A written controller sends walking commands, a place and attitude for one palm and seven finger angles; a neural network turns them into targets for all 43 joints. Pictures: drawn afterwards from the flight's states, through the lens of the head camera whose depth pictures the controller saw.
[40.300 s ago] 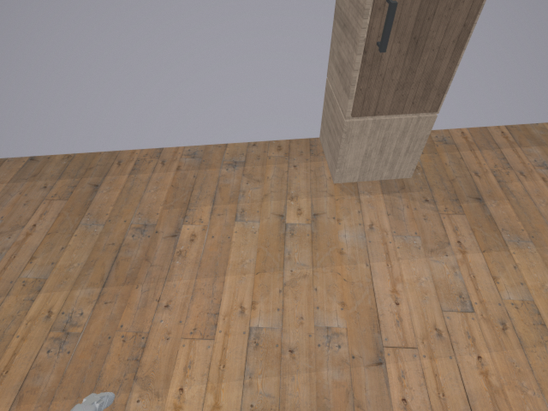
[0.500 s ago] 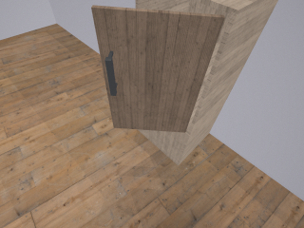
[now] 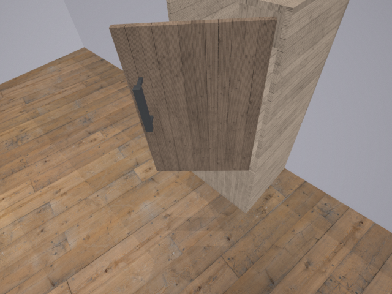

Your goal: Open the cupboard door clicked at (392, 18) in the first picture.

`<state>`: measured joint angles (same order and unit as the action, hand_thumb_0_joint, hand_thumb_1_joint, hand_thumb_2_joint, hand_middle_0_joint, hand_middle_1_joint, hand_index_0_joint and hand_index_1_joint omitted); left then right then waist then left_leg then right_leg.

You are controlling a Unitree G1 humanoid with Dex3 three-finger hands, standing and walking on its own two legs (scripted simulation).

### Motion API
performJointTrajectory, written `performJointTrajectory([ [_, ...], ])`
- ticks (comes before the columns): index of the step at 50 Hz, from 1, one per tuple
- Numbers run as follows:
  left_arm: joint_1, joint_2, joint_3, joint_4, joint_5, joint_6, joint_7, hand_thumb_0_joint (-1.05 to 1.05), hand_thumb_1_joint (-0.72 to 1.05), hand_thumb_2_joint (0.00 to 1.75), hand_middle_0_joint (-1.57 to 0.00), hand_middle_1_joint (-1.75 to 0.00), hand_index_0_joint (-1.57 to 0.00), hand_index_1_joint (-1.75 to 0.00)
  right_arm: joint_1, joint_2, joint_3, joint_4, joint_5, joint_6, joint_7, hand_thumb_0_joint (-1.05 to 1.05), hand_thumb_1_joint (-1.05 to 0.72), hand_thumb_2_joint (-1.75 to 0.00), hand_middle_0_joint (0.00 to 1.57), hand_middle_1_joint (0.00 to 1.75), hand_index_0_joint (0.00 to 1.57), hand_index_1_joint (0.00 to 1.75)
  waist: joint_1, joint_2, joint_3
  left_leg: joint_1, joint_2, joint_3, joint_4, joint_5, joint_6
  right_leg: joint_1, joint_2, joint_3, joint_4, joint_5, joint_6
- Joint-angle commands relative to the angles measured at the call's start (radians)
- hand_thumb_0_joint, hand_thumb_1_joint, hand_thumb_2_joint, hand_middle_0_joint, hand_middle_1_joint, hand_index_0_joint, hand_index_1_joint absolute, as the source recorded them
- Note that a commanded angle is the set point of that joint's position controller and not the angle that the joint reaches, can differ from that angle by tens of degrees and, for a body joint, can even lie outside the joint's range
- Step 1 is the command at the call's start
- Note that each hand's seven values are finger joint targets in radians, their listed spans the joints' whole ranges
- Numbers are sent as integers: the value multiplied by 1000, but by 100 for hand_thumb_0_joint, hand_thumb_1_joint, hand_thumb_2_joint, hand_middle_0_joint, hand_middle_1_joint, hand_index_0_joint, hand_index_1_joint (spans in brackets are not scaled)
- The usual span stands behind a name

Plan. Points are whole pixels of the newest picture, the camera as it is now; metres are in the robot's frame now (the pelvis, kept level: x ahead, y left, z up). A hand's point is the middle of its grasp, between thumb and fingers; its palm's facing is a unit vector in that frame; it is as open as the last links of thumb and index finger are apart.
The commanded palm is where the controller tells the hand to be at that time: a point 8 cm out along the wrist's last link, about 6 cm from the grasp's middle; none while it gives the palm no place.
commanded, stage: look again from close up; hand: left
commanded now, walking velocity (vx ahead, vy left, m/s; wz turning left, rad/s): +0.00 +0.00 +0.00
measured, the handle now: (145, 105) +0.59 +0.20 +0.03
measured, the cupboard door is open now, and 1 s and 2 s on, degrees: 42 42 42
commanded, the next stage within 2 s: raise the hand with hooked fingers in 0.44 s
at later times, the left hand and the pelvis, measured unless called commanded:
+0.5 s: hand out of the picture +0.05 +0.14 -0.17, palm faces +0.01 -0.97 -0.24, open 7.3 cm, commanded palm none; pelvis +0.03 -0.04 +0.00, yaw +1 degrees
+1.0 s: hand (125, 281) +0.16 +0.17 -0.06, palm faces +0.10 -0.99 +0.03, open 8.8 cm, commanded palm +0.15 +0.22 -0.04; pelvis -0.02 -0.04 -0.08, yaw +4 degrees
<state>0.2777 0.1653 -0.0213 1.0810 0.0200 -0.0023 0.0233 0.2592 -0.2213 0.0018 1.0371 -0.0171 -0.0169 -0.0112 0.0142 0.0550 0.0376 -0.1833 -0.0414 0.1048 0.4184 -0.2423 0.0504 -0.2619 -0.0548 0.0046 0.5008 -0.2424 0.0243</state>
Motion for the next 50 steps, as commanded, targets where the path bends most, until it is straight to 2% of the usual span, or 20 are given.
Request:
performJointTrajectory([
  [1,11,139,27,-32,-4,-21,6,0,90,90,-20,-30,-20,-30,36,-77,-10,-23,4,-26,-13,0,-90,-90,20,30,20,30,-12,-88,-27,0,141,-138,-89,118,-4,35,-59,73,-75,125,-58],
  [8,0,134,28,-8,-8,-24,8,0,90,90,-20,-30,-20,-30,55,-55,-5,28,3,-25,-17,0,-90,-90,20,30,20,30,-10,-47,-20,4,142,-128,-84,136,-15,60,-60,73,-85,156,-68],
  [26,-7,136,36,-11,-8,-33,10,0,90,90,-20,-30,-20,-30,58,-40,-10,59,3,-16,-24,0,-90,-90,20,30,20,30,-14,-86,-16,28,142,-103,-53,159,-37,95,-66,73,-114,292,-79],
  [27,117,132,47,29,-4,-46,53,0,90,90,-20,-30,-20,-30,-40,-66,-27,-6,17,-16,-14,0,-90,-90,20,30,20,30,30,-170,-18,-74,149,-51,181,74,-63,146,-139,143,-103,735,-10],
  [28,-696,397,217,-1438,-185,-278,38,0,88,89,-20,-32,-20,-32,-47,-215,-44,-349,60,-169,-57,0,-90,-90,20,30,20,30,-80,21,-470,113,23,-77,29,266,-12,216,-49,89,-15,634,-63],
  [29,-153,310,199,-1160,-109,-241,62,0,85,88,-20,-33,-20,-33,-80,-146,-42,-311,36,-245,-91,0,-90,-90,20,30,20,30,15,217,-468,188,46,-57,3,398,-4,204,13,41,19,400,-85],
  [30,85,73,84,-1032,-172,-132,78,0,83,87,-21,-34,-21,-34,-115,-101,-39,-313,57,-269,-91,0,-90,-90,20,30,20,30,-6,184,-272,90,55,-82,23,374,-35,87,24,-24,-5,269,-72],
  [31,23,46,106,-971,-190,-139,60,0,81,86,-21,-36,-21,-36,-70,-124,-45,-294,60,-275,-85,0,-90,-90,20,30,20,30,-59,-27,-133,10,57,-91,77,312,-27,-13,28,-61,-10,263,-46],
  [32,-48,99,164,-995,-206,-201,33,0,78,85,-21,-37,-21,-37,-84,-152,-66,-349,46,-289,-80,0,-90,-90,20,30,20,30,-69,-134,-50,-75,47,-106,127,233,-19,-106,30,-68,11,232,-31],
  [33,21,122,229,-927,-211,-264,-6,0,76,84,-21,-39,-21,-39,-69,-161,-84,-360,28,-294,-76,0,-90,-90,20,30,20,30,-53,-221,-95,-140,40,-94,174,175,-21,-153,30,-74,43,176,-20],
  [34,141,66,223,-859,-232,-332,-56,0,74,83,-21,-40,-21,-40,-82,-150,-87,-393,21,-299,-66,0,-90,-90,20,30,20,30,-22,-278,-86,-232,35,-99,215,119,-28,-191,33,-76,93,130,-15],
  [35,227,54,237,-811,-241,-400,-114,0,71,82,-21,-42,-21,-42,-101,-146,-92,-429,25,-308,-49,0,-90,-90,20,30,20,30,23,-214,-110,-293,18,-89,265,106,-40,-189,25,-56,155,142,-26],
  [37,286,27,235,-828,-272,-557,-237,0,67,80,-22,-45,-22,-45,-126,-136,-97,-489,18,-316,-20,0,-90,-90,20,30,20,30,58,-217,-198,-417,7,-75,368,74,-56,-219,26,-34,280,151,-34],
  [39,238,57,237,-844,-295,-695,-369,0,62,78,-22,-48,-22,-48,-139,-145,-103,-536,23,-326,0,0,-90,-90,20,30,20,30,42,-230,-248,-543,-3,-77,478,14,-61,-266,11,27,361,143,-29],
  [40,235,108,280,-805,-307,-716,-428,0,60,77,-22,-50,-22,-50,-128,-153,-108,-552,32,-323,6,0,-90,-90,20,30,20,30,44,-198,-251,-583,-5,-77,523,1,-62,-274,-4,77,380,147,-32],
  [41,206,137,295,-860,-328,-700,-466,0,57,76,-22,-51,-22,-51,-147,-164,-106,-595,41,-314,4,0,-90,-90,20,30,20,30,50,-154,-299,-606,-13,-59,544,-32,-54,-271,-10,102,374,74,-32],
  [42,161,144,298,-912,-356,-661,-487,0,55,75,-22,-53,-22,-53,-158,-166,-103,-637,50,-306,-4,0,-90,-90,20,30,20,30,45,-172,-327,-628,-19,-49,563,-64,-46,-258,-18,133,351,5,-22],
  [46,-32,188,313,-1160,-383,-545,-442,0,46,71,-23,-58,-23,-58,-126,-160,-91,-700,58,-275,-36,0,-90,-90,20,30,20,30,2,-91,-354,-599,9,-73,583,-109,-24,-348,17,108,331,-205,-28],
  [49,-131,177,254,-1335,-328,-555,-367,0,39,68,-24,-63,-24,-63,-85,-148,-73,-680,48,-273,-49,0,-90,-90,20,30,20,30,-34,31,-369,-528,37,-104,578,-81,-16,-409,42,48,375,-153,-45],
  [50,-188,198,245,-1367,-321,-553,-356,0,36,67,-24,-64,-24,-64,-75,-156,-62,-672,38,-272,-54,0,-90,-90,20,30,20,30,-53,7,-356,-527,44,-123,582,-69,-14,-430,56,22,404,-123,-50],
])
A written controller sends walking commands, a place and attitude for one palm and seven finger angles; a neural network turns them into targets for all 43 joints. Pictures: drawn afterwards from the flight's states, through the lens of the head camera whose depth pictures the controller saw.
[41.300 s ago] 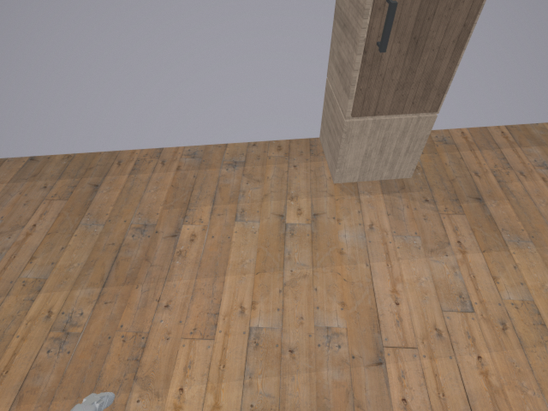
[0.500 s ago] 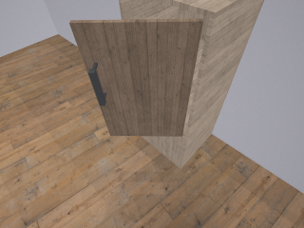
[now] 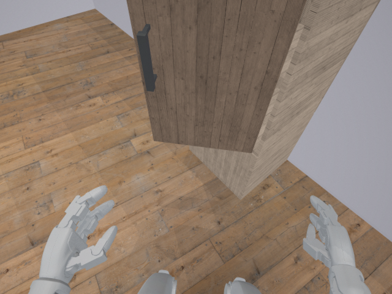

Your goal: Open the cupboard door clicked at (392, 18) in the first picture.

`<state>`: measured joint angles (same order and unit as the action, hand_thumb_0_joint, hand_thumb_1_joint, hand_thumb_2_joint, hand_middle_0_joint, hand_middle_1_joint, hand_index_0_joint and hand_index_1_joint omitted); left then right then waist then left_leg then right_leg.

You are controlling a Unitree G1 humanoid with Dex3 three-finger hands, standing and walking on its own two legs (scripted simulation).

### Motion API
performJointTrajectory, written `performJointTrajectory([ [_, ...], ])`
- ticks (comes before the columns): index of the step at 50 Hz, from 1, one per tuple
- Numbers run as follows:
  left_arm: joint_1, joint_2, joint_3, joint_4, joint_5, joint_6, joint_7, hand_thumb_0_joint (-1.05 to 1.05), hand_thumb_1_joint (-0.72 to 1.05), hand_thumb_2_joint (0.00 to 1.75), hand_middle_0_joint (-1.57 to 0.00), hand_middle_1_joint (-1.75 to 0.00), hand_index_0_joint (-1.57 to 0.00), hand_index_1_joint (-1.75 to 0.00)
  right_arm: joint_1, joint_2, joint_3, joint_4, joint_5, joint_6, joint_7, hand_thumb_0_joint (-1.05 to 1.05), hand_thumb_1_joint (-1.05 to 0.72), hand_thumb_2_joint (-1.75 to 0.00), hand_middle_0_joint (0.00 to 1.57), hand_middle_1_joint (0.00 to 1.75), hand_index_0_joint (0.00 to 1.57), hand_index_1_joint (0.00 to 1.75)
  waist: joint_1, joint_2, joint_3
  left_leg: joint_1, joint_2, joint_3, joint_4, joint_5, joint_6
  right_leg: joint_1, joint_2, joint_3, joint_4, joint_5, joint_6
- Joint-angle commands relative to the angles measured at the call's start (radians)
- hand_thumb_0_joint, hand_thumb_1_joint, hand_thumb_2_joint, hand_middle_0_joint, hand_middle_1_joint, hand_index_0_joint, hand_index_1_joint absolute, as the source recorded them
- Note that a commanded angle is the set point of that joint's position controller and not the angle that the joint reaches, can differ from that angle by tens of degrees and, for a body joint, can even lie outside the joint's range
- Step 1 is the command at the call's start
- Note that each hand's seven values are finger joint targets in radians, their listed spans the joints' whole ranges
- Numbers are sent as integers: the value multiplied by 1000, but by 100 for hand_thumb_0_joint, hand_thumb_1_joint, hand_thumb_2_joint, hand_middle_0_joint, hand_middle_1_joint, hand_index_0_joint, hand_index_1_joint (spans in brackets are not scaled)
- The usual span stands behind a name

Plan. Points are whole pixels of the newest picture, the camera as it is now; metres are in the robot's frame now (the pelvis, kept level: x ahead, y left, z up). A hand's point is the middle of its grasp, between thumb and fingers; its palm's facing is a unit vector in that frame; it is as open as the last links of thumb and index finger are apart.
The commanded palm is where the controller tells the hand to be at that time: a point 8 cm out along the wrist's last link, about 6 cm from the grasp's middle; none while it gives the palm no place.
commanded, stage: raise the hand with hooked fingers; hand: left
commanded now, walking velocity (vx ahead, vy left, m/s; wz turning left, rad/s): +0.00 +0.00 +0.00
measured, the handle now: (149, 59) +0.63 +0.20 +0.12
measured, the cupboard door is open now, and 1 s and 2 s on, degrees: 42 42 42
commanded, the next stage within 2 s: move the hooked fingers beside the handle in 1.64 s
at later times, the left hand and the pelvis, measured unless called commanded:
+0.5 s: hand (76, 202) +0.25 +0.24 +0.07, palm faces -0.01 -1.00 -0.06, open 11.8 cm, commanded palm +0.22 +0.30 +0.09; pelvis +0.00 +0.03 +0.02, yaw -1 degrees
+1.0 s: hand (53, 162) +0.30 +0.29 +0.12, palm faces +0.02 -1.00 -0.05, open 13.9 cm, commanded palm +0.27 +0.34 +0.12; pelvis +0.02 +0.03 +0.04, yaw +0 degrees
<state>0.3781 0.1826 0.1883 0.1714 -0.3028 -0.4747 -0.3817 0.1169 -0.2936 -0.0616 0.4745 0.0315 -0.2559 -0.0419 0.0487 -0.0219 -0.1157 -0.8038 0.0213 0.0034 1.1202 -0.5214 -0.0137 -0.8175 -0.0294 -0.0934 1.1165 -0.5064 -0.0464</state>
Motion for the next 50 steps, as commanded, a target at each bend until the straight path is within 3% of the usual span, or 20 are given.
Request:
performJointTrajectory([
  [1,-258,189,43,-449,20,-75,57,0,34,66,-24,-66,-24,-66,70,-81,1,-97,-10,-35,-27,0,-90,-90,20,30,20,30,-80,103,-224,110,-15,-28,-127,219,49,121,32,109,-208,158,19],
  [2,-219,159,13,-424,24,-61,55,0,32,65,-24,-68,-24,-68,71,-76,8,-93,-9,-37,-27,0,-90,-90,20,30,20,30,-85,120,-212,111,-17,-31,-137,212,48,115,33,93,-210,155,21],
  [4,-193,170,26,-371,26,-21,53,0,27,63,-25,-70,-25,-70,67,-79,15,-80,-3,-40,-31,0,-90,-90,20,30,20,30,-82,111,-194,108,-16,-45,-165,193,43,111,38,64,-217,136,22],
  [5,-181,185,43,-318,15,13,40,0,25,62,-25,-72,-25,-72,60,-82,19,-76,0,-37,-33,0,-90,-90,20,30,20,30,-72,102,-172,100,-17,-52,-175,190,42,122,44,61,-224,131,18],
  [7,-149,189,61,-311,9,65,34,0,20,60,-25,-75,-25,-75,58,-79,22,-85,5,-34,-35,0,-90,-90,20,30,20,30,-58,87,-211,116,-21,-51,-211,183,39,160,39,49,-244,121,25],
  [10,-125,216,111,-273,-13,128,43,0,13,57,-25,-80,-25,-80,36,-75,32,-93,6,-29,-38,0,-90,-90,20,30,20,30,-32,61,-192,110,-23,-59,-256,163,34,198,42,35,-267,83,23],
  [13,-147,217,126,-311,-18,120,69,0,6,54,-26,-84,-26,-84,52,-72,33,-91,3,-37,-38,0,-90,-90,20,30,20,30,-35,34,-201,129,-21,-56,-281,161,34,206,38,29,-284,73,29],
  [16,-184,229,137,-289,-23,92,78,0,-1,51,-27,-88,-27,-88,66,-81,36,-83,1,-45,-37,0,-90,-90,20,30,20,30,-40,20,-164,128,-21,-56,-295,148,32,199,40,30,-294,57,27],
  [20,-221,242,133,-279,-20,68,65,0,-10,47,-27,-94,-27,-94,88,-98,34,-74,2,-59,-37,0,-90,-90,20,30,20,30,-46,62,-164,164,-20,-59,-311,165,29,200,41,23,-289,89,20],
  [21,-226,257,143,-286,-16,67,59,0,-13,46,-27,-96,-27,-96,98,-102,33,-74,1,-61,-37,0,-90,-90,20,30,20,30,-44,68,-191,180,-20,-57,-315,186,29,214,38,23,-291,110,20],
  [23,-228,248,137,-264,-18,77,51,0,-17,44,-28,-99,-28,-99,105,-105,31,-70,6,-63,-39,0,-90,-90,20,30,20,30,-50,69,-167,196,-17,-57,-328,190,26,211,39,18,-301,121,23],
  [26,-272,291,168,-286,-21,86,46,0,-24,41,-28,-103,-28,-103,114,-112,30,-67,5,-61,-43,0,-90,-90,20,30,20,30,-47,94,-194,239,-16,-60,-337,254,25,242,41,16,-302,182,19],
  [33,-329,319,204,-227,-32,125,29,0,-41,34,-29,-114,-29,-114,120,-115,36,-62,8,-44,-45,0,-90,-90,20,30,20,30,-48,111,-164,284,-14,-57,-362,323,16,275,45,10,-325,256,20],
  [37,-377,346,227,-200,-43,150,-7,0,-50,30,-30,-120,-30,-120,126,-117,40,-60,8,-35,-46,0,-90,-90,20,30,20,30,-47,111,-200,328,-13,-52,-362,408,14,317,50,14,-336,341,21],
  [40,-431,374,244,-166,-49,168,-32,0,-50,30,-30,-120,-30,-120,123,-122,45,-57,8,-29,-49,0,-90,-90,20,30,20,30,-47,118,-182,334,-15,-52,-364,433,15,332,54,17,-344,373,16],
  [44,-483,396,269,-111,-61,183,-62,0,-50,30,-30,-120,-30,-120,119,-121,48,-48,11,-22,-54,0,-90,-90,20,30,20,30,-51,78,-192,345,-16,-47,-377,437,19,360,49,19,-367,394,21],
  [50,-581,458,315,-44,-82,192,-115,0,-50,30,-30,-120,-30,-120,120,-127,53,-42,8,-11,-58,0,-90,-90,20,30,20,30,-45,91,-203,362,-21,-37,-383,456,25,406,50,38,-392,437,15],
])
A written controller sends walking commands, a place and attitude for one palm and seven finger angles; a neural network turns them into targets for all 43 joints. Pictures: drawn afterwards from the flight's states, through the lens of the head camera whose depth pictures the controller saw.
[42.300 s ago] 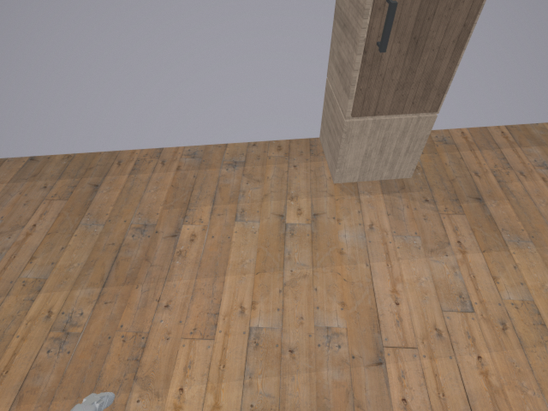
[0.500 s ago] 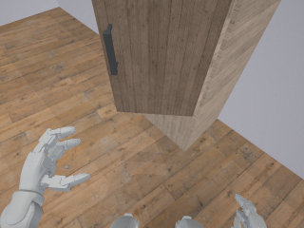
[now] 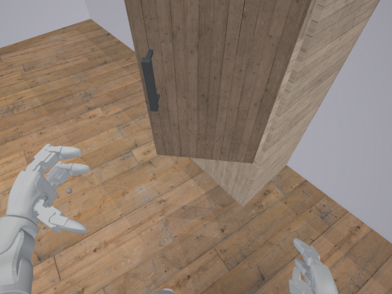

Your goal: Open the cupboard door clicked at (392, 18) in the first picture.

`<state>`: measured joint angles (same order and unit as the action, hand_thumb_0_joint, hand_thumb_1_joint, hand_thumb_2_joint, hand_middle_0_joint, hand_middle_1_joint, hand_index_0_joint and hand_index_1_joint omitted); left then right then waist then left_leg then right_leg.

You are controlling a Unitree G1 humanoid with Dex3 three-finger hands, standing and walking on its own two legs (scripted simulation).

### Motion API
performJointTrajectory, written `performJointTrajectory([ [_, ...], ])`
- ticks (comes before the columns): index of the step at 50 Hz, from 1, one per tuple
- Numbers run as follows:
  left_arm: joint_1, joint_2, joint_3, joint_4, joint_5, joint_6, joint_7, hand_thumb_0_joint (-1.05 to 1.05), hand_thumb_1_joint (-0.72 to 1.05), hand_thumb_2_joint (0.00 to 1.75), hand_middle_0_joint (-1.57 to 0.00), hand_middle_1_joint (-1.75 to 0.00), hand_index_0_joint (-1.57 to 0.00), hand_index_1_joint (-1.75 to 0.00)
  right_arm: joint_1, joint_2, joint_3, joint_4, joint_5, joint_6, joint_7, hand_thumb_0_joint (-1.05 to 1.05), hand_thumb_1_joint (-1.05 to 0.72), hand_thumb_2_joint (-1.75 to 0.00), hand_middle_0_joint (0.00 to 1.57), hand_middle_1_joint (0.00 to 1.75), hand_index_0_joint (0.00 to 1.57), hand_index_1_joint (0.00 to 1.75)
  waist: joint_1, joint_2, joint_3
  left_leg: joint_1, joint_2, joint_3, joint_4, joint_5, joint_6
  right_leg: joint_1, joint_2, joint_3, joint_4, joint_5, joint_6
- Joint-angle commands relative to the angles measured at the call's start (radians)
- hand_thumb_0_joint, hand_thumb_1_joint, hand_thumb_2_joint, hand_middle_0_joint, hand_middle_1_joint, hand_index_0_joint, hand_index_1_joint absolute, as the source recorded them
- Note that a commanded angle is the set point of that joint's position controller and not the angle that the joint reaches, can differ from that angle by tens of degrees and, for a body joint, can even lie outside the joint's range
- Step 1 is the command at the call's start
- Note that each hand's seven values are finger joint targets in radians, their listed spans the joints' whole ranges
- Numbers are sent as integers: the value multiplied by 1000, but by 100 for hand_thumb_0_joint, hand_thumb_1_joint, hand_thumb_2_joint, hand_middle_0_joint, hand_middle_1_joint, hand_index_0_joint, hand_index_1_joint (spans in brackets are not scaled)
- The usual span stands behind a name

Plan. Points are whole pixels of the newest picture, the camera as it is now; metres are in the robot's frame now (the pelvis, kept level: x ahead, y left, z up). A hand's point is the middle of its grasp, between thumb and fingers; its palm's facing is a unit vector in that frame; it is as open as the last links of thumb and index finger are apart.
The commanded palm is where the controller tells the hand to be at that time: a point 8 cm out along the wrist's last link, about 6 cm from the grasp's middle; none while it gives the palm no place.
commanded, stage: raise the hand with hooked fingers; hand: left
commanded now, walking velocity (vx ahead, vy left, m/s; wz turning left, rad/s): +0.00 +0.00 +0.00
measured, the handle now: (152, 82) +0.61 +0.17 +0.07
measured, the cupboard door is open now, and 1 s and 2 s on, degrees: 42 42 42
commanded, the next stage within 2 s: move the hooked fingers beside the handle in 0.64 s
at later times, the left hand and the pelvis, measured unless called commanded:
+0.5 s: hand (72, 180) +0.29 +0.26 +0.09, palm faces +0.01 -1.00 -0.03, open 14.0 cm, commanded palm +0.26 +0.31 +0.09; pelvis -0.01 -0.01 +0.01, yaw -1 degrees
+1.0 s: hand (84, 163) +0.33 +0.25 +0.09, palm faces -0.02 -1.00 -0.01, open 14.0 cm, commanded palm +0.31 +0.30 +0.09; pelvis -0.01 -0.01 +0.00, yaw +0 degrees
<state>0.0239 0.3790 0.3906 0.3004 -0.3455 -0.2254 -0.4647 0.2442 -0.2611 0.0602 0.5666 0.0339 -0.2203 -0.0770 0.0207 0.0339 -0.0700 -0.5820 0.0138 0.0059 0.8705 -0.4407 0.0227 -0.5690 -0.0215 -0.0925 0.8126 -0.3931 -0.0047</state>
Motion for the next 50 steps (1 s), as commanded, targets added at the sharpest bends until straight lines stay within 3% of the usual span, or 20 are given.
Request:
performJointTrajectory([
  [1,-244,272,123,-161,-40,-57,-39,0,-50,30,-30,-120,-30,-120,-6,-158,-69,-130,7,-44,-23,0,-90,-90,20,30,20,30,-20,43,-257,147,-14,-37,-140,367,-11,157,41,38,-93,318,-25],
  [7,-316,329,161,-84,-41,-49,-69,0,-50,30,-30,-120,-30,-120,5,-162,-70,-125,10,-34,-28,0,-90,-90,20,30,20,30,-17,48,-262,157,-16,-26,-159,362,-5,189,35,53,-121,328,-24],
  [10,-269,278,127,-28,-52,-40,-87,0,-50,30,-30,-120,-30,-120,3,-164,-71,-139,12,-33,-21,0,-90,-90,20,30,20,30,-8,10,-219,134,-17,-27,-168,348,-4,187,37,50,-127,315,-28],
  [16,-286,316,159,-64,-45,-61,-69,0,-50,30,-30,-120,-30,-120,8,-165,-78,-149,10,-26,-12,0,-90,-90,20,30,20,30,-8,8,-238,130,-19,-17,-174,317,1,194,33,66,-137,289,-22],
  [19,-290,313,159,-86,-36,-82,-49,0,-50,30,-30,-120,-30,-120,9,-159,-78,-146,10,-27,-15,0,-90,-90,20,30,20,30,-10,53,-240,147,-18,-14,-180,310,0,184,32,64,-139,275,-22],
  [20,-304,327,168,-91,-41,-84,-47,0,-50,30,-30,-120,-30,-120,9,-162,-77,-147,6,-26,-14,0,-90,-90,20,30,20,30,-9,34,-235,137,-19,-14,-174,308,1,196,34,72,-138,278,-24],
  [23,-310,313,156,-88,-35,-91,-47,0,-50,30,-30,-120,-30,-120,7,-158,-76,-142,9,-26,-19,0,-90,-90,20,30,20,30,-13,55,-236,143,-18,-13,-183,299,0,190,32,69,-140,271,-21],
  [28,-309,294,137,-38,-37,-74,-60,0,-50,30,-30,-120,-30,-120,-2,-160,-72,-142,13,-25,-26,0,-90,-90,20,30,20,30,-21,15,-198,115,-18,-13,-188,230,2,171,30,78,-161,197,-17],
  [29,-319,295,132,-51,-34,-76,-61,0,-50,30,-30,-120,-30,-120,-4,-159,-72,-141,15,-27,-27,0,-90,-90,20,30,20,30,-20,41,-204,124,-17,-15,-191,227,1,166,30,75,-160,189,-19],
  [30,-325,302,137,-43,-42,-73,-66,0,-50,30,-30,-120,-30,-120,-1,-163,-70,-144,10,-26,-27,0,-90,-90,20,30,20,30,-22,7,-197,118,-17,-15,-182,236,4,174,33,81,-160,201,-21],
  [33,-326,303,139,-59,-37,-79,-67,0,-50,30,-30,-120,-30,-120,-3,-158,-71,-143,12,-32,-27,0,-90,-90,20,30,20,30,-15,45,-226,133,-18,-17,-186,245,0,176,31,75,-152,210,-20],
  [37,-320,301,137,-41,-37,-74,-64,0,-50,30,-30,-120,-30,-120,-2,-158,-67,-142,12,-32,-26,0,-90,-90,20,30,20,30,-18,20,-200,122,-16,-19,-185,242,0,163,34,71,-150,210,-20],
  [39,-449,289,101,-38,-24,-76,-57,0,-50,30,-30,-120,-30,-120,0,-159,-65,-126,14,-32,-34,0,-90,-90,20,30,20,30,-44,58,-183,131,-14,-26,-189,203,-3,114,33,63,-151,165,-20],
  [41,-540,282,74,0,-15,-74,-53,0,-50,30,-30,-120,-30,-120,11,-165,-65,-115,13,-31,-42,0,-90,-90,20,30,20,30,-59,10,-181,129,-12,-36,-187,180,-1,98,36,65,-152,139,-20],
  [42,-564,277,64,18,-9,-75,-50,0,-50,30,-30,-120,-30,-120,16,-165,-65,-109,12,-32,-44,0,-90,-90,20,30,20,30,-63,20,-198,134,-15,-35,-186,177,0,98,33,68,-152,138,-19],
  [45,-622,339,95,79,16,-77,-43,0,-50,30,-30,-120,-30,-120,37,-173,-66,-93,8,-23,-45,0,-90,-90,20,30,20,30,-54,36,-237,134,-14,-35,-171,212,-2,114,33,72,-135,171,-25],
  [46,-644,313,65,83,23,-77,-47,0,-50,30,-30,-120,-30,-120,35,-168,-63,-95,8,-20,-43,0,-90,-90,20,30,20,30,-57,63,-260,147,-15,-32,-171,231,-3,114,31,70,-129,194,-25],
  [50,-650,362,112,176,26,-84,-39,0,-50,30,-30,-120,-30,-120,57,-176,-65,-97,4,-1,-32,0,-90,-90,20,30,20,30,-36,29,-283,115,-14,-33,-160,280,-7,148,35,68,-106,250,-28],
])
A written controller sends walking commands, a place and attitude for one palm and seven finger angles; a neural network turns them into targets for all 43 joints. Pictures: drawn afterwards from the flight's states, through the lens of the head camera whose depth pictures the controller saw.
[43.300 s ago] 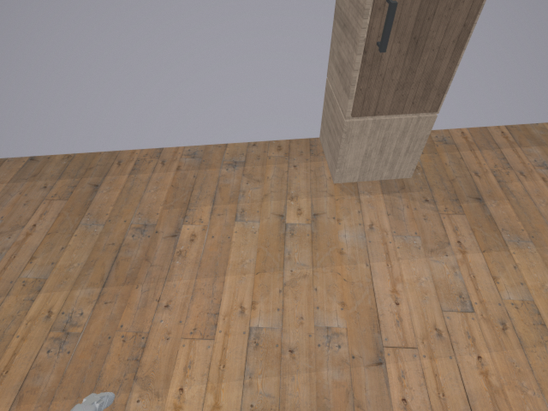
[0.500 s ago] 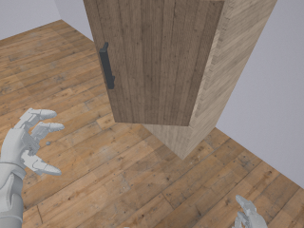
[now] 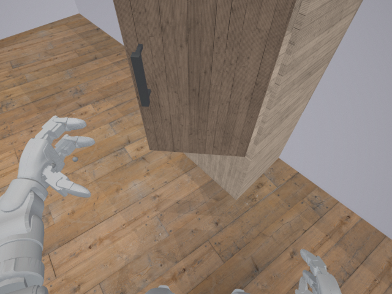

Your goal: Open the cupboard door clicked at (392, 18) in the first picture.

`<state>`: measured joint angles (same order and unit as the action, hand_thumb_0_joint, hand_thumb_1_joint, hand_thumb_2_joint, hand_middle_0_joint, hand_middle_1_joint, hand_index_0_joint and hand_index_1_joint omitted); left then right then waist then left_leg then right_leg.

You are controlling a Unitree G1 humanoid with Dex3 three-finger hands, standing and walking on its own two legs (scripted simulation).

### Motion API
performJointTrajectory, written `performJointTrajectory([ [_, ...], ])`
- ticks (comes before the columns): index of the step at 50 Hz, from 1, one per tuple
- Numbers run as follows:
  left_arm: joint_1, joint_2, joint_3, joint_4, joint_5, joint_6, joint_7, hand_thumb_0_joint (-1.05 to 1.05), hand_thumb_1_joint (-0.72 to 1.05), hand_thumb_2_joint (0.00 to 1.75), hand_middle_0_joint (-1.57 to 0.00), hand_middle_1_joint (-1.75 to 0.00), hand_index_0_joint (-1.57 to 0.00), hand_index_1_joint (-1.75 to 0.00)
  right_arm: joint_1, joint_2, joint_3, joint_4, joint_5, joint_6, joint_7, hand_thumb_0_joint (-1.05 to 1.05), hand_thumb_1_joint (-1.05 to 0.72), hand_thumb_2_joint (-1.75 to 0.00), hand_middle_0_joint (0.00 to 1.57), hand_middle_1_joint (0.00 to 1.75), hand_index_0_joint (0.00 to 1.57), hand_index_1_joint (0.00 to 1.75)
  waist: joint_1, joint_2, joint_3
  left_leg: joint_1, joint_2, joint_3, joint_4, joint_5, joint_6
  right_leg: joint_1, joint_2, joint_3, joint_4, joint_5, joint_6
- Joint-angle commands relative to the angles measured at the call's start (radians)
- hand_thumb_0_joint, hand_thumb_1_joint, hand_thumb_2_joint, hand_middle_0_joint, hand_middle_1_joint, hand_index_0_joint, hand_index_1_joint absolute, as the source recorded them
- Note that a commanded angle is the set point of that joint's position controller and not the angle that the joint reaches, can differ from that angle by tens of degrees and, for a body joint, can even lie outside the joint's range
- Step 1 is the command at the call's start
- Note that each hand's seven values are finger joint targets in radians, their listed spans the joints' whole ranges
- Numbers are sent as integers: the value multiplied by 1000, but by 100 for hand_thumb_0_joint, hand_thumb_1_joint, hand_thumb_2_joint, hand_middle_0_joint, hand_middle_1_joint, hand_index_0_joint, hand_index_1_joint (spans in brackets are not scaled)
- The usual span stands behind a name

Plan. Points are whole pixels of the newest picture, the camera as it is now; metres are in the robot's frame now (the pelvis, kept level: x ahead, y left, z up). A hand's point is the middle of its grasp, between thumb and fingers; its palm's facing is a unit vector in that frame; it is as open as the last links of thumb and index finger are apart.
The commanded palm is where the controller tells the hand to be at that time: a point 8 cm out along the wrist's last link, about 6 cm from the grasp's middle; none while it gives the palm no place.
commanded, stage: move the hooked fingers beside the handle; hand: left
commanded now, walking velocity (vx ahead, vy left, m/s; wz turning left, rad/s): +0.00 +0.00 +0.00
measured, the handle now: (142, 77) +0.62 +0.18 +0.07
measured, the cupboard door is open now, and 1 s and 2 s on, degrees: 42 42 42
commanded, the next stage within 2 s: none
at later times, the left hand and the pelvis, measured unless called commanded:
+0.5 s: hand (90, 128) +0.42 +0.26 +0.08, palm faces -0.01 -1.00 -0.01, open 14.0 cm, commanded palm +0.40 +0.31 +0.08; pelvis +0.01 +0.00 -0.01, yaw -2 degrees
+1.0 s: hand (106, 102) +0.50 +0.24 +0.08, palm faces -0.03 -1.00 -0.01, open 14.0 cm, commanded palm +0.49 +0.29 +0.07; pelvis +0.00 +0.01 -0.02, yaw -3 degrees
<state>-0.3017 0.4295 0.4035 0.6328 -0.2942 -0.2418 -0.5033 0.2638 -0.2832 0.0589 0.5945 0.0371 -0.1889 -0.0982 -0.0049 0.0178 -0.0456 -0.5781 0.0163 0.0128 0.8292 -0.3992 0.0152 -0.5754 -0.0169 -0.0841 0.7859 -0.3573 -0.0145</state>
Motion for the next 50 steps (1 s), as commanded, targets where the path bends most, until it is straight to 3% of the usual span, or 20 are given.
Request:
performJointTrajectory([
  [1,-316,303,95,-152,-21,-70,0,0,-50,30,-30,-120,-30,-120,38,-149,-64,-130,3,-27,-5,0,-90,-90,20,30,20,30,-7,72,-321,120,-16,-37,-120,259,-2,152,30,58,-75,234,-18],
  [5,-339,319,104,-98,-13,-69,9,0,-50,30,-30,-120,-30,-120,65,-158,-70,-133,0,-3,6,0,-90,-90,20,30,20,30,-14,33,-320,93,-12,-35,-111,286,0,152,35,54,-65,266,-17],
  [8,-381,294,80,-101,-4,-77,18,0,-50,30,-30,-120,-30,-120,81,-156,-78,-132,3,12,12,0,-90,-90,20,30,20,30,-28,60,-331,112,-10,-30,-109,298,0,124,36,53,-64,275,-12],
  [10,-409,317,98,-80,-8,-83,23,0,-50,30,-30,-120,-30,-120,99,-164,-80,-126,1,23,13,0,-90,-90,20,30,20,30,-32,12,-344,96,-9,-29,-99,304,5,141,40,59,-60,290,-12],
  [13,-472,326,93,-69,13,-103,30,0,-50,30,-30,-120,-30,-120,111,-158,-83,-114,-1,38,14,0,-90,-90,20,30,20,30,-40,79,-363,108,-10,-25,-97,301,3,122,38,62,-57,283,-10],
  [15,-492,357,116,-50,12,-115,34,0,-50,30,-30,-120,-30,-120,127,-166,-85,-106,-4,48,14,0,-90,-90,20,30,20,30,-39,37,-378,101,-7,-29,-88,331,6,139,43,63,-49,311,-13],
  [19,-524,386,135,34,28,-124,29,0,-50,30,-30,-120,-30,-120,142,-165,-86,-90,-6,68,15,0,-90,-90,20,30,20,30,-46,55,-379,74,-7,-20,-81,317,8,134,40,68,-49,314,-8],
  [21,-579,369,102,58,33,-128,16,0,-50,30,-30,-120,-30,-120,148,-165,-82,-89,-7,78,17,0,-90,-90,20,30,20,30,-58,76,-378,77,-6,-22,-77,320,8,113,43,67,-43,312,-11],
  [23,-629,388,103,130,43,-129,16,0,-50,30,-30,-120,-30,-120,159,-172,-82,-77,-6,89,16,0,-90,-90,20,30,20,30,-76,45,-348,44,-4,-22,-73,273,12,84,44,67,-47,275,-7],
  [27,-719,424,112,179,56,-151,8,0,-50,30,-30,-120,-30,-120,182,-176,-84,-68,-11,107,18,0,-90,-90,20,30,20,30,-81,62,-416,57,-4,-26,-49,308,13,81,45,70,-27,299,-9],
  [30,-778,435,105,237,70,-158,8,0,-50,30,-30,-120,-30,-120,197,-180,-83,-62,-14,124,21,0,-90,-90,20,30,20,30,-98,55,-400,41,0,-32,-32,311,15,44,50,67,-16,290,-11],
  [33,-835,455,102,272,88,-160,13,0,-50,30,-30,-120,-30,-120,206,-183,-82,-54,-17,137,25,0,-90,-90,20,30,20,30,-101,111,-414,41,0,-34,-26,284,11,12,48,69,-13,255,-9],
  [35,-841,486,125,281,91,-164,19,0,-50,30,-30,-120,-30,-120,220,-187,-82,-59,-20,148,26,0,-90,-90,20,30,20,30,-98,86,-448,39,2,-39,-15,321,13,25,53,66,2,280,-12],
  [36,-878,481,109,280,97,-163,21,0,-50,30,-30,-120,-30,-120,224,-186,-80,-52,-19,153,28,0,-90,-90,20,30,20,30,-114,94,-459,49,6,-39,-12,327,13,11,52,67,-1,284,-7],
  [38,-892,474,98,301,109,-161,26,0,-50,30,-30,-120,-30,-120,234,-186,-80,-50,-22,162,31,0,-90,-90,20,30,20,30,-116,119,-450,51,6,-43,-10,323,10,-13,52,63,1,267,-8],
  [40,-924,483,102,317,111,-159,36,0,-50,30,-30,-120,-30,-120,245,-191,-80,-48,-24,170,31,0,-90,-90,20,30,20,30,-129,87,-438,53,11,-52,-5,324,12,-40,58,56,4,253,-9],
  [42,-969,489,97,318,122,-158,46,0,-50,30,-30,-120,-30,-120,256,-193,-80,-41,-27,177,34,0,-90,-90,20,30,20,30,-135,128,-472,71,11,-54,1,326,8,-55,57,59,5,245,-6],
  [45,-988,536,125,366,132,-153,60,0,-50,30,-30,-120,-30,-120,273,-199,-75,-40,-31,188,33,0,-90,-90,20,30,20,30,-143,81,-452,17,12,-54,6,308,14,-40,61,59,8,247,-6],
  [47,-997,583,146,377,152,-151,63,0,-50,30,-30,-120,-30,-120,286,-201,-74,-39,-33,198,34,0,-90,-90,20,30,20,30,-138,117,-484,11,11,-48,14,319,13,-26,58,66,12,264,-4],
  [50,-1049,556,114,365,158,-157,64,0,-50,30,-30,-120,-30,-120,303,-200,-73,-39,-38,209,38,0,-90,-90,20,30,20,30,-159,139,-492,48,16,-56,23,365,12,-63,65,57,18,277,-7],
])
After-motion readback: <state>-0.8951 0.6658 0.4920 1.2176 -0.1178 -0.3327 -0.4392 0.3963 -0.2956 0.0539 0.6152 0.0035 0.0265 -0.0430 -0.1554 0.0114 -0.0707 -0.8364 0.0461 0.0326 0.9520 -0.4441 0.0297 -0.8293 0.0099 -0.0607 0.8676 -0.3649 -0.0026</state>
